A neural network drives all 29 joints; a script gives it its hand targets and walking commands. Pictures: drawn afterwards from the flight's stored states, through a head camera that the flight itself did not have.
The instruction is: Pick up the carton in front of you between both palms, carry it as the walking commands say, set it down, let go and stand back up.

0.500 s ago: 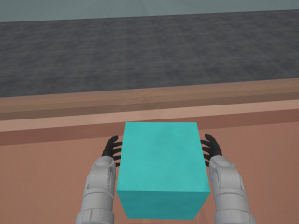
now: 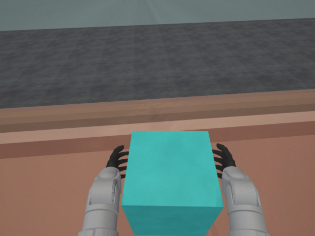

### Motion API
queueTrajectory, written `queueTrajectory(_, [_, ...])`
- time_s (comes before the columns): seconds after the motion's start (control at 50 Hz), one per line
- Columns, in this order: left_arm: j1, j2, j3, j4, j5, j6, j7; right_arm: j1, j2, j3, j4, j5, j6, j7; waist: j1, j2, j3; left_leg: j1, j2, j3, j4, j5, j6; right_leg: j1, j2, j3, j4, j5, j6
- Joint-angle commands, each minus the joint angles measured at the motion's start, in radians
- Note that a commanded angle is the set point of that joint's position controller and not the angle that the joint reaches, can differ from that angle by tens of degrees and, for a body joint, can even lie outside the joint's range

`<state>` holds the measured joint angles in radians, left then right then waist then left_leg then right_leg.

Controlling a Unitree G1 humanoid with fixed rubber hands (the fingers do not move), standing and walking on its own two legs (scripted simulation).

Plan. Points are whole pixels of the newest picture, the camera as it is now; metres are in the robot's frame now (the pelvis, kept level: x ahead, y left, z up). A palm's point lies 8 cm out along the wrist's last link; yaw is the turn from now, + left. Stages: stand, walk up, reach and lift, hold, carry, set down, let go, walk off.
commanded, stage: hold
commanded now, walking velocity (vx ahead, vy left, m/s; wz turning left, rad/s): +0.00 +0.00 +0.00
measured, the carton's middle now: (169, 185) +0.29 +0.00 -0.03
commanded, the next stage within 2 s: carry in 0.92 s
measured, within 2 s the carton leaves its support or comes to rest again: neither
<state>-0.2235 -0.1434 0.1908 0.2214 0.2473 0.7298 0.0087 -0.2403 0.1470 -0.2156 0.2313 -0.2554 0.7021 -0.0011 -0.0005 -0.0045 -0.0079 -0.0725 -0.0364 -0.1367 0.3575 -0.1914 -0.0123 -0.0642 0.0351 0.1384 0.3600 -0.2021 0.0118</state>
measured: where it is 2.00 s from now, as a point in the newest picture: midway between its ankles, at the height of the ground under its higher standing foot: (170, 217)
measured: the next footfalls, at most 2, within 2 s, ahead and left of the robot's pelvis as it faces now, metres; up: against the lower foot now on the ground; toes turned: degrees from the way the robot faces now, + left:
left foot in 1.32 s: +0.15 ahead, +0.09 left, +0.00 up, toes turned +7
right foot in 1.64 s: +0.42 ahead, -0.15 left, +0.00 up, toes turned -12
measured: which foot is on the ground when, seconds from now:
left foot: down 0.00-1.00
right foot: down 0.00-1.00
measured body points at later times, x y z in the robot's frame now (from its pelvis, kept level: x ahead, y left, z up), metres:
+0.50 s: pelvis -0.01 +0.00 +0.00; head -0.06 +0.00 +0.45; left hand +0.29 +0.15 +0.04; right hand +0.29 -0.15 +0.04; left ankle +0.01 +0.13 -0.75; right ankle +0.00 -0.13 -0.75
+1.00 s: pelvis +0.00 +0.00 +0.00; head -0.04 +0.00 +0.44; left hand +0.30 +0.15 +0.04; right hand +0.30 -0.15 +0.04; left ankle +0.01 +0.13 -0.74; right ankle +0.00 -0.13 -0.74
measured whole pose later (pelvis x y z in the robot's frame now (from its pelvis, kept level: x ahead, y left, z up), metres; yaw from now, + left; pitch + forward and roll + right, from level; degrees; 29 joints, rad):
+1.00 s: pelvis +0.00 +0.00 +0.00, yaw -1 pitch -3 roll +0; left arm -0.22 -0.14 0.19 0.17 0.25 0.79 0.00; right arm -0.24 0.15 -0.20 0.19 -0.26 0.76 0.00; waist 0.01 0.00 -0.07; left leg -0.17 -0.02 -0.09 0.46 -0.30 -0.01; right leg -0.17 0.02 0.10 0.48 -0.33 0.01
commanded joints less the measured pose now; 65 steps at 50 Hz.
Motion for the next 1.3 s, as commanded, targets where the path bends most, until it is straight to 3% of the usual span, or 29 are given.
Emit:
queueTrajectory(0.0, [-0.503, -0.916, -0.578, -0.106, -0.270, -0.020, -0.234, -0.428, 0.938, 0.577, -0.045, 0.258, 0.013, 0.236, 0.000, 0.000, -0.250, 0.099, -0.067, 0.063, -0.041, 0.257, -0.012, 0.063, 0.066, -0.061, -0.046, 0.273, 0.016])
queueTrajectory(0.1, [-0.515, -0.886, -0.515, -0.050, -0.230, 0.005, -0.236, -0.446, 0.907, 0.514, 0.011, 0.225, 0.036, 0.239, 0.001, 0.003, -0.138, 0.055, -0.062, 0.075, -0.061, 0.106, -0.008, 0.013, 0.061, -0.070, -0.068, 0.114, 0.008])
queueTrajectory(0.36, [-0.625, -0.923, -0.512, -0.012, -0.233, -0.008, -0.250, -0.556, 0.940, 0.510, 0.047, 0.224, 0.021, 0.253, 0.000, 0.003, -0.186, 0.054, -0.058, 0.078, -0.043, 0.049, -0.006, 0.000, 0.058, -0.078, -0.050, 0.058, 0.004])
queueTrajectory(0.88, [-0.533, -0.904, -0.526, -0.074, -0.245, 0.002, -0.239, -0.465, 0.928, 0.527, -0.012, 0.238, 0.030, 0.242, 0.003, 0.003, -0.205, 0.092, -0.063, 0.073, -0.045, 0.194, -0.010, 0.046, 0.064, -0.067, -0.050, 0.201, 0.008])
queueTrajectory(0.9, [-0.551, -0.913, -0.536, -0.081, -0.247, 0.004, -0.241, -0.491, 0.927, 0.538, -0.027, 0.246, 0.034, 0.242, 0.003, 0.023, -0.203, -0.037, 0.117, 0.054, 0.043, 0.048, 0.011, -0.083, -0.113, -0.036, 0.043, 0.052, -0.012])
queueTrajectory(0.94, [-0.555, -0.914, -0.565, -0.119, -0.271, 0.005, -0.237, -0.478, 0.929, 0.563, -0.061, 0.262, 0.037, 0.237, 0.000, 0.035, -0.205, -0.123, 0.110, -0.005, -0.021, -0.409, 0.025, -0.168, -0.080, -0.016, 0.019, -0.370, -0.024])
queueTrajectory(0.96, [-0.573, -0.918, -0.591, -0.153, -0.287, 0.009, -0.234, -0.486, 0.933, 0.588, -0.091, 0.277, 0.041, 0.231, -0.005, 0.041, -0.180, -0.155, 0.118, -0.029, -0.035, -0.541, 0.037, -0.225, -0.069, -0.021, 0.037, -0.477, -0.026])
queueTrajectory(0.98, [-0.589, -0.919, -0.612, -0.185, -0.301, 0.014, -0.231, -0.494, 0.935, 0.613, -0.125, 0.289, 0.046, 0.226, -0.008, 0.063, -0.167, -0.164, 0.139, -0.048, -0.046, -0.544, 0.049, -0.259, -0.063, -0.046, 0.077, -0.443, -0.022])
queueTrajectory(1.02, [-0.574, -0.917, -0.670, -0.252, -0.338, 0.034, -0.221, -0.475, 0.936, 0.664, -0.194, 0.316, 0.067, 0.208, -0.008, 0.117, -0.230, -0.122, 0.194, -0.096, -0.075, -0.444, 0.084, -0.267, -0.028, -0.147, 0.213, -0.231, -0.008])
queueTrajectory(1.06, [-0.554, -0.903, -0.725, -0.331, -0.376, 0.067, -0.206, -0.443, 0.927, 0.719, -0.283, 0.341, 0.101, 0.185, -0.008, 0.138, -0.275, -0.120, 0.219, -0.094, -0.065, -0.440, 0.111, -0.246, -0.018, -0.195, 0.147, -0.207, -0.015])
queueTrajectory(1.08, [-0.553, -0.904, -0.743, -0.370, -0.391, 0.086, -0.199, -0.445, 0.924, 0.740, -0.329, 0.353, 0.123, 0.174, -0.007, 0.125, -0.278, -0.179, 0.206, -0.058, -0.036, -0.461, 0.104, -0.185, -0.030, -0.186, 0.098, -0.227, -0.021])
queueTrajectory(1.1, [-0.549, -0.900, -0.758, -0.406, -0.400, 0.107, -0.189, -0.442, 0.917, 0.758, -0.370, 0.362, 0.145, 0.164, -0.003, 0.063, -0.261, -0.269, 0.164, 0.018, 0.040, -0.435, 0.078, -0.109, -0.075, -0.126, 0.035, -0.272, -0.032])
queueTrajectory(1.12, [-0.519, -0.888, -0.759, -0.428, -0.403, 0.129, -0.175, -0.442, 0.908, 0.774, -0.409, 0.373, 0.170, 0.155, 0.009, -0.101, -0.246, -0.394, 0.101, 0.134, 0.226, -0.361, 0.031, -0.034, -0.194, 0.056, -0.055, -0.364, -0.073])
queueTrajectory(1.14, [-0.470, -0.865, -0.750, -0.443, -0.401, 0.153, -0.159, -0.434, 0.895, 0.791, -0.441, 0.387, 0.196, 0.146, 0.021, -0.256, -0.220, -0.562, 0.049, 0.228, 0.397, -0.301, -0.005, 0.075, -0.313, 0.250, -0.129, -0.337, -0.138])
queueTrajectory(1.16, [-0.421, -0.849, -0.745, -0.465, -0.390, 0.176, -0.141, -0.442, 0.876, 0.810, -0.480, 0.406, 0.218, 0.138, 0.027, -0.273, -0.170, -0.665, 0.059, 0.240, 0.393, -0.354, -0.006, 0.114, -0.366, 0.337, -0.137, -0.171, -0.197])
queueTrajectory(1.18, [-0.389, -0.835, -0.740, -0.503, -0.382, 0.198, -0.123, -0.433, 0.865, 0.827, -0.504, 0.421, 0.239, 0.128, 0.033, -0.205, -0.178, -0.669, 0.075, 0.225, 0.380, -0.371, 0.000, 0.132, -0.368, 0.308, -0.110, -0.028, -0.216])
queueTrajectory(1.2, [-0.364, -0.827, -0.741, -0.544, -0.382, 0.219, -0.105, -0.398, 0.862, 0.835, -0.523, 0.435, 0.260, 0.116, 0.030, -0.152, -0.222, -0.627, 0.072, 0.234, 0.324, -0.339, 0.004, 0.142, -0.354, 0.238, -0.078, 0.066, -0.207])
queueTrajectory(1.22, [-0.344, -0.819, -0.748, -0.591, -0.387, 0.240, -0.087, -0.349, 0.857, 0.838, -0.546, 0.443, 0.279, 0.101, 0.028, -0.137, -0.260, -0.560, 0.047, 0.267, 0.261, -0.265, 0.004, 0.138, -0.325, 0.153, -0.050, 0.132, -0.184])
queueTrajectory(1.24, [-0.325, -0.819, -0.752, -0.632, -0.395, 0.262, -0.071, -0.301, 0.860, 0.835, -0.569, 0.447, 0.300, 0.084, 0.024, -0.144, -0.286, -0.474, 0.021, 0.304, 0.179, -0.193, 0.000, 0.114, -0.290, 0.069, -0.024, 0.154, -0.158])
queueTrajectory(1.28, [-0.241, -0.806, -0.758, -0.691, -0.402, 0.306, -0.039, -0.206, 0.848, 0.812, -0.626, 0.441, 0.341, 0.045, 0.010, -0.119, -0.333, -0.121, 0.006, 0.348, 0.018, -0.037, 0.004, -0.086, -0.216, -0.094, 0.078, 0.049, -0.104])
